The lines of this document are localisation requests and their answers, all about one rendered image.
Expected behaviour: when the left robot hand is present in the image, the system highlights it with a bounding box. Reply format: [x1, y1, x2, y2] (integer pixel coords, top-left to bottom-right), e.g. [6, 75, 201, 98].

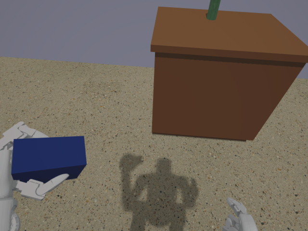
[0, 121, 69, 201]

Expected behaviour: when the sponge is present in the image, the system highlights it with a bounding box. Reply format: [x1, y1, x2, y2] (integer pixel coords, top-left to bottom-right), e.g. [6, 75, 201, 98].
[11, 136, 87, 183]

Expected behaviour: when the left robot forearm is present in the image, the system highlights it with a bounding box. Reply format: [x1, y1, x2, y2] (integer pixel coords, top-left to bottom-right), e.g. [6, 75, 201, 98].
[0, 197, 21, 231]

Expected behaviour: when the table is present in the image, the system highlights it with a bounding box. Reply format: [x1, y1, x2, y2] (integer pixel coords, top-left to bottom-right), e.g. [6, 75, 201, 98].
[151, 7, 308, 141]

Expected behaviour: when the right robot hand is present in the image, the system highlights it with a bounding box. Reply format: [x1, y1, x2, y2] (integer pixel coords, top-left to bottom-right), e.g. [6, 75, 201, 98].
[222, 197, 258, 231]

